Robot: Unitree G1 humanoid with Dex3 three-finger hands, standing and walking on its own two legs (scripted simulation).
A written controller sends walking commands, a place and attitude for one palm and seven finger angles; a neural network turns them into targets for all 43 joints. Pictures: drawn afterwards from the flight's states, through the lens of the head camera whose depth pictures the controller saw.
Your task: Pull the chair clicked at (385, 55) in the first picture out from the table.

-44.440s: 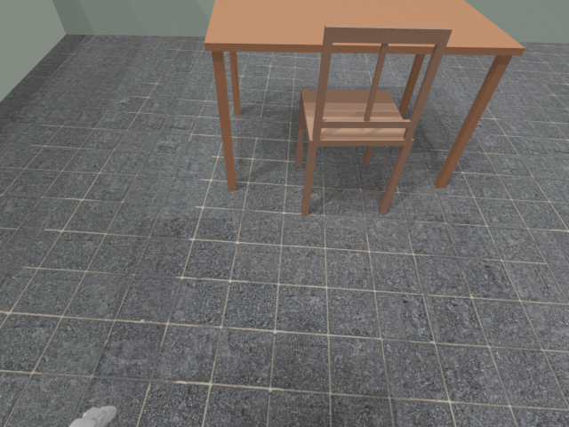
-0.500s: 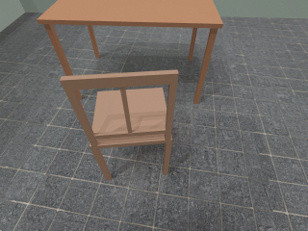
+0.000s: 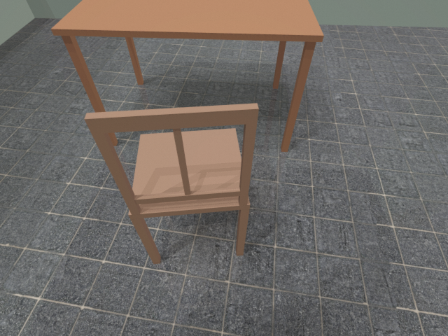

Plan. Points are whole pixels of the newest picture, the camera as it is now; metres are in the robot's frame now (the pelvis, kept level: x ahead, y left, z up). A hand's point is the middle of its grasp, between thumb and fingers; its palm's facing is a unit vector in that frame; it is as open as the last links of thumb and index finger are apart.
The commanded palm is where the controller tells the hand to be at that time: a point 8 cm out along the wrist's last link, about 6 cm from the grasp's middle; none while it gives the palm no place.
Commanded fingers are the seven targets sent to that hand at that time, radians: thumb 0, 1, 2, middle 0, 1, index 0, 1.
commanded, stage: stand and wait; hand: left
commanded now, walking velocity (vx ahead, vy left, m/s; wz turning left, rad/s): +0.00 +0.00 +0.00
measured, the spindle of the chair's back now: (182, 164) +0.57 +0.15 -0.11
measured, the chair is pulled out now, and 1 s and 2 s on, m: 0.55 0.55 0.55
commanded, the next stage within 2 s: none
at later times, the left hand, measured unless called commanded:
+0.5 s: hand out of the picture +0.01 +0.17 -0.18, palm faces +0.02 -0.98 -0.20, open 7.3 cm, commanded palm none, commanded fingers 0.00 0.90 0.90 -0.20 -0.30 -0.20 -0.30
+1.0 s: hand out of the picture +0.00 +0.17 -0.18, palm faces +0.01 -0.98 -0.20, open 7.3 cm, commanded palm none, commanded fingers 0.00 0.90 0.90 -0.20 -0.30 -0.20 -0.30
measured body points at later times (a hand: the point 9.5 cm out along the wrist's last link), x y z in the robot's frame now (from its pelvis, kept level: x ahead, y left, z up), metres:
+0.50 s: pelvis +0.00 +0.00 +0.00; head +0.02 +0.00 +0.45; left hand +0.01 +0.22 -0.16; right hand +0.00 -0.22 -0.16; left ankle -0.03 +0.10 -0.75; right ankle -0.03 -0.11 -0.75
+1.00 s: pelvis +0.00 +0.00 +0.00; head +0.02 +0.00 +0.45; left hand +0.01 +0.23 -0.16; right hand +0.00 -0.22 -0.16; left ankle -0.03 +0.10 -0.75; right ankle -0.03 -0.11 -0.75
